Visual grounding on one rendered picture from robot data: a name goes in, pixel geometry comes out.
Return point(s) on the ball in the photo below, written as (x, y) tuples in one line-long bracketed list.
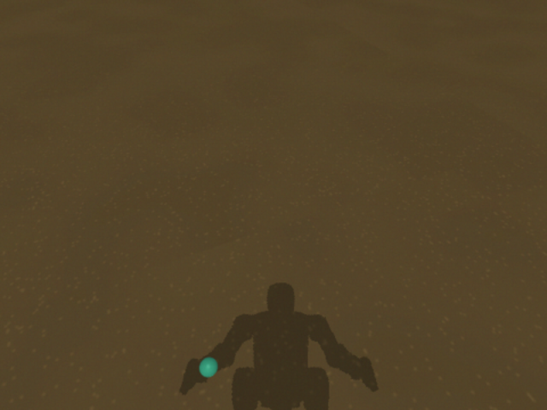
[(208, 367)]

